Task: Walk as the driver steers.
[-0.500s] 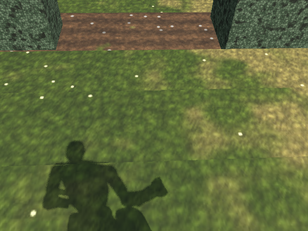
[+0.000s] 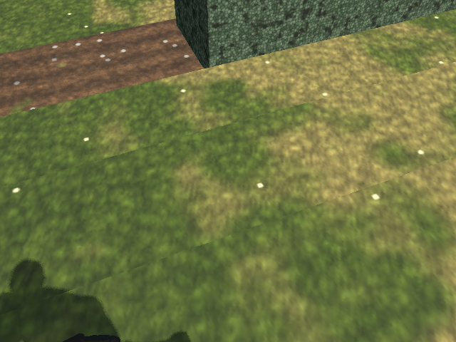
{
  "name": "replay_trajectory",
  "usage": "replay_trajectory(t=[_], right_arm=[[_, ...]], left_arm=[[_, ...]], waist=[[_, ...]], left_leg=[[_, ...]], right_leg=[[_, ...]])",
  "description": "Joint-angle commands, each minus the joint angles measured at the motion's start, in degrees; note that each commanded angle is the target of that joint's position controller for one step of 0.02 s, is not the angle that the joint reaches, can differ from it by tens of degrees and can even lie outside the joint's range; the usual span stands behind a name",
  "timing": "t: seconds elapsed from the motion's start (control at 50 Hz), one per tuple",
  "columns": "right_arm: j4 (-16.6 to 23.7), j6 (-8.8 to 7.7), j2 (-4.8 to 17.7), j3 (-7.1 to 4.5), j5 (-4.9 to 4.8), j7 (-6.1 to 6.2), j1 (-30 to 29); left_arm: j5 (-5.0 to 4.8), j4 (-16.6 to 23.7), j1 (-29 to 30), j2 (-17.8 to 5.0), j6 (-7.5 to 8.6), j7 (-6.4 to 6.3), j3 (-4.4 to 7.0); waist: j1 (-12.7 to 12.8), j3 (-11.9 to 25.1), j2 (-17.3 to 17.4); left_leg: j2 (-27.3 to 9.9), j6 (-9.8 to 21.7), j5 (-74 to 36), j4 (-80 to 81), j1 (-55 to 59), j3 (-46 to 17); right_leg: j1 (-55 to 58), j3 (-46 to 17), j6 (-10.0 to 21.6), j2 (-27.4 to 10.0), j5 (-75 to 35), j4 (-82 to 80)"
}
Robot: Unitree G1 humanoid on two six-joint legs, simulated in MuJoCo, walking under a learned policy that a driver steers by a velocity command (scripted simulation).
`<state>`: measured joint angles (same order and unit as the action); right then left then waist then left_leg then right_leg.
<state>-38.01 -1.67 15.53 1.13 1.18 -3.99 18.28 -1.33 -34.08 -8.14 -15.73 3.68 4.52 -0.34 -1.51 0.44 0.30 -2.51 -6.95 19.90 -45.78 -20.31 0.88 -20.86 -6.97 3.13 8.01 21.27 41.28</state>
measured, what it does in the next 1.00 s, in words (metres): goes down, turning left: left foot 0.17 m lower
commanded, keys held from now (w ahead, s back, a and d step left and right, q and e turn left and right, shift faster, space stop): q+shift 0.16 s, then w+q+shift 0.68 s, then w+e+shift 0.16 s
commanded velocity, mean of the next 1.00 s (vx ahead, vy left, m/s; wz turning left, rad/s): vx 0.61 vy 0.00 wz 0.69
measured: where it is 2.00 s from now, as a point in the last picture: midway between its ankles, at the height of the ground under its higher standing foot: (48, 240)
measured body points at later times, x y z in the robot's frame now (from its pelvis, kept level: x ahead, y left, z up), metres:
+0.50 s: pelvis +0.06 +0.01 +0.02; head +0.07 +0.01 +0.47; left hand -0.07 +0.26 -0.10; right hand +0.34 -0.15 -0.07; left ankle +0.09 +0.18 -0.63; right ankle -0.02 -0.10 -0.71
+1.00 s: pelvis +0.33 +0.27 -0.17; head +0.37 +0.29 +0.27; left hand +0.18 +0.47 -0.31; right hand +0.53 +0.09 -0.33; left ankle +0.30 +0.27 -0.89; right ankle +0.41 +0.10 -0.76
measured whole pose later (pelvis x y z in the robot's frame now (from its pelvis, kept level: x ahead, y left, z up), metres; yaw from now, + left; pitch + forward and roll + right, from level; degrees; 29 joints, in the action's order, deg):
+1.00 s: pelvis +0.33 +0.27 -0.17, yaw +44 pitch -2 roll +3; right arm -56.4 -1.4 14.3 -3.5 1.7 0.6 17.4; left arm 2.0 -51.2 -16.1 -11.4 2.8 -0.8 1.0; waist 3.1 -7.2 -1.0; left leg 10.2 9.7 20.7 -34.1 -12.4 7.7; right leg -31.9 -6.2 0.6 -9.0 21.7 84.3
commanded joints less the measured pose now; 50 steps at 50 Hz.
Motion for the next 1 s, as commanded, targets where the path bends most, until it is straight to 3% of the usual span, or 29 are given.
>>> replay_trajectory(t=[0.02,0.04,0.06,0.1,0.16,0.2,0.24,0.26,0.28,0.3,0.32,0.34,0.38,0.4,0.42,0.48,0.64,0.72,0.76,0.8,0.82,0.84,0.86,0.88,0.9,0.92,0.94,0.96,1.0], right_arm=[[5.3,-2.47,9.6,-1.64,-1.92,-0.97,-6.0],[7.4,-3.45,16.1,-3.79,1.35,0.11,-11.7],[7.0,-3.90,16.7,-5.00,2.41,0.95,-12.1],[5.5,-4.28,12.3,-4.82,0.61,1.51,-8.2],[2.8,-4.10,9.9,-5.18,0.18,1.49,-0.7],[1.5,-4.09,8.5,-5.30,1.40,1.00,1.2],[4.9,-3.59,7.2,-4.68,0.49,-0.01,-9.8],[6.3,-3.32,5.0,-4.23,1.19,-0.23,-13.2],[7.9,-3.07,1.0,-2.94,2.11,-1.02,-12.5],[5.8,-3.94,-1.3,-1.63,4.55,-1.64,-10.6],[3.8,-4.09,-0.4,-1.75,3.95,-0.72,-9.1],[2.5,-3.74,2.0,-2.30,3.16,0.31,-9.7],[2.3,-3.43,1.4,-1.69,4.37,-0.23,-10.6],[4.3,0.53,9.9,-6.15,-0.30,-0.33,-14.5],[4.5,2.51,9.7,-6.24,-0.92,-0.61,-13.9],[4.4,3.98,7.2,-7.07,-0.99,-0.69,-15.7],[3.5,3.43,3.5,-6.12,0.67,-2.95,-26.7],[2.6,2.81,2.1,-4.84,1.75,-1.52,-32.4],[0.3,2.50,2.1,-4.64,2.64,-0.28,-27.0],[-6.1,2.90,3.4,-5.53,3.29,1.50,-9.4],[-11.1,2.80,6.0,-7.26,2.29,2.46,5.2],[-13.9,1.93,11.4,-9.23,2.20,3.76,10.8],[-16.7,1.90,20.4,-10.44,1.53,3.79,12.5],[-15.5,1.41,18.0,-9.43,-0.08,4.24,14.3],[-15.6,1.95,15.7,-9.56,0.41,4.79,15.0],[-15.0,1.80,14.1,-9.05,1.27,5.50,11.7],[-13.5,0.55,7.9,-7.11,0.56,5.22,3.5],[-13.8,-0.78,8.2,-6.57,-0.01,5.56,0.7],[-14.7,-3.36,6.0,-5.73,0.48,4.84,-0.8]], left_arm=[[-1.73,2.3,-8.9,-6.1,-1.50,1.37,1.80],[0.30,4.7,-8.3,-11.9,-1.31,-0.82,3.92],[2.85,6.4,-3.1,-14.3,-1.37,-2.69,4.91],[3.48,8.1,0.2,-10.7,-1.55,-5.53,4.42],[3.02,9.4,0.8,-6.4,-2.42,-6.49,3.39],[5.84,7.7,-4.5,-4.7,-2.11,-6.01,3.17],[5.98,4.7,-10.1,-1.3,-0.78,-5.02,2.30],[5.41,2.3,-16.0,-1.4,0.32,-5.04,2.38],[5.15,0.9,-22.7,-7.7,1.86,-5.99,4.42],[5.34,0.4,-22.3,-8.5,3.03,-5.46,3.88],[4.71,0.4,-17.2,-6.8,3.10,-5.16,3.33],[3.90,1.1,-12.4,-3.1,3.23,-5.16,2.20],[4.15,1.1,-9.0,-0.2,3.36,-6.46,0.23],[1.98,-3.0,-15.7,-12.6,2.55,-5.01,5.21],[1.97,-4.6,-16.1,-13.0,2.19,-4.54,5.51],[2.25,-9.1,-20.0,-6.7,2.96,-4.74,4.20],[4.54,-15.5,-26.4,-4.8,4.52,-6.90,3.87],[4.36,-19.1,-29.1,-4.6,2.58,-7.66,3.15],[3.94,-20.5,-28.7,-5.8,1.56,-8.01,2.66],[3.36,-22.5,-28.9,-7.4,-0.14,-8.13,2.74],[3.26,-22.6,-26.7,-7.5,-0.44,-7.90,3.40],[2.64,-21.9,-19.8,-8.0,-0.65,-6.63,4.71],[3.01,-16.2,-18.5,-4.7,0.81,-6.87,3.98],[1.63,-14.6,-22.3,-4.5,1.59,-6.48,2.89],[0.85,-12.6,-18.2,-6.0,1.56,-6.71,2.69],[2.30,-12.9,-15.0,-6.2,1.31,-6.90,2.54],[3.55,-14.6,-13.3,-7.5,1.04,-6.41,3.42],[3.51,-15.5,-16.4,-4.5,-0.13,-5.47,3.12],[3.67,-15.6,-12.9,-2.0,-2.17,-4.33,2.80]], waist=[[8.5,6.1,3.0],[10.0,6.5,5.2],[7.7,5.6,4.7],[5.2,4.6,3.7],[1.1,4.1,5.4],[1.9,0.5,3.6],[6.8,-3.2,3.1],[9.3,-0.7,0.3],[11.4,0.5,-12.1],[9.2,-1.4,-8.4],[5.2,-4.8,-1.1],[3.9,-4.9,-1.2],[3.4,-2.3,-3.2],[5.4,-4.5,0.9],[4.0,-5.8,-0.4],[3.5,-8.1,-3.3],[7.6,-13.2,-2.9],[9.9,-15.6,-1.1],[7.1,-11.9,-1.0],[-1.0,-3.2,-3.3],[-7.8,4.5,-0.9],[-13.2,0.7,6.7],[-6.1,3.8,12.9],[-5.5,15.5,5.6],[-7.1,17.9,1.0],[-5.1,11.1,0.3],[-1.0,6.3,-7.0],[4.1,1.2,-4.0],[6.3,-7.8,-4.6]], left_leg=[[-2.5,9.4,-30.9,14.3,4.1,-8.4],[-4.5,17.2,-29.2,17.2,-3.1,-11.8],[-5.3,20.4,-27.6,19.3,-7.1,-15.3],[-7.8,22.5,-33.2,20.3,-4.2,-20.0],[-11.3,26.5,-35.6,19.6,4.0,-24.6],[-9.5,24.9,7.3,25.4,0.5,-27.9],[-2.3,22.3,16.0,23.1,-11.8,-23.7],[0.0,20.5,12.4,14.7,-19.2,-22.2],[7.8,13.7,9.6,-3.4,-34.8,-14.2],[4.8,11.1,7.6,-15.3,-40.9,-14.7],[0.3,9.8,2.2,-19.3,-41.6,-15.0],[-1.2,8.4,-1.8,-22.3,-38.9,-11.1],[-1.6,6.9,-8.8,-24.1,-29.4,-6.2],[-1.1,7.9,-13.0,-23.1,-26.1,-6.3],[-0.7,8.1,-15.4,-22.6,-26.5,-6.2],[-1.7,9.2,-21.9,-17.0,-32.5,-7.1],[-1.9,11.7,-42.8,0.9,-27.7,1.3],[-1.2,13.7,-43.3,13.4,-23.3,7.1],[2.9,14.8,-42.2,17.4,-10.6,11.6],[5.3,17.0,-37.3,15.6,10.6,13.3],[4.0,19.1,-38.3,17.6,29.1,6.7],[-0.3,25.1,-40.5,25.7,38.8,0.3],[-7.3,22.3,-74.9,2.6,55.8,-4.3],[-15.5,27.4,-82.2,2.6,63.8,-14.3],[-18.3,31.7,-46.3,13.9,63.0,-24.0],[-19.1,30.8,-16.6,24.9,50.5,-28.6],[-14.1,25.2,-9.8,27.5,38.6,-22.4],[-16.3,25.9,-18.0,29.1,22.0,-20.0],[-13.0,23.9,-17.2,32.6,-0.4,-14.1]], right_leg=[[4.9,-6.9,-1.9,-7.7,-14.2,-5.1],[9.2,1.2,-3.0,-4.1,-10.3,-1.9],[11.6,3.6,-2.9,-3.2,-9.5,-0.1],[11.0,4.0,-2.3,-3.8,-11.5,1.1],[3.7,4.7,-3.1,-3.6,-2.2,5.4],[4.7,4.2,-2.3,-5.7,15.9,2.3],[17.6,6.9,-2.0,-4.4,3.2,-9.2],[28.0,3.1,0.4,-7.1,1.3,-11.2],[37.1,-22.0,13.3,-21.9,7.3,-20.1],[34.3,-35.1,20.9,-31.7,4.2,-27.1],[28.3,-32.3,19.2,-33.9,8.6,-29.2],[23.9,-23.9,14.3,-30.0,10.2,-29.6],[17.7,-9.0,8.8,-23.2,1.2,-30.5],[15.1,-7.0,7.2,-24.5,-6.0,-32.4],[15.6,-3.2,6.0,-23.5,-10.5,-31.9],[22.9,4.5,2.8,-21.3,-9.3,-29.9],[21.9,16.7,0.6,-23.6,-0.8,-21.7],[26.8,23.1,-0.7,-23.9,-12.4,-15.4],[26.7,26.6,-1.7,-22.9,-34.2,-5.6],[22.4,25.8,-0.3,-23.8,-53.1,18.5],[14.5,23.4,-0.8,-23.2,-51.7,38.2],[-3.4,23.1,-1.9,-12.3,-1.2,67.3],[-25.9,14.3,-1.3,-11.5,22.3,74.3],[-31.2,7.1,-1.7,-14.4,15.8,68.3],[-37.6,6.6,-1.3,-14.4,12.1,65.2],[-38.3,7.1,-1.1,-15.5,8.6,61.9],[-32.8,5.2,-0.3,-16.7,-0.7,53.1],[-23.5,3.7,-2.2,-17.3,-2.8,43.6],[-11.5,1.0,-3.9,-19.2,-4.0,31.6]])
